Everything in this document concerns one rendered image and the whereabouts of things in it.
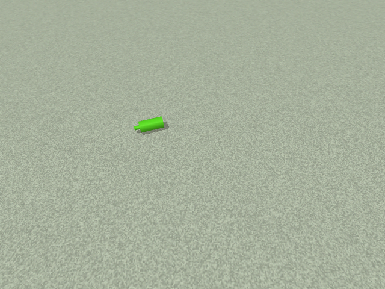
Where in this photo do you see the bottle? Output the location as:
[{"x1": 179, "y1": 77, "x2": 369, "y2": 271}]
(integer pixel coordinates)
[{"x1": 134, "y1": 116, "x2": 164, "y2": 133}]

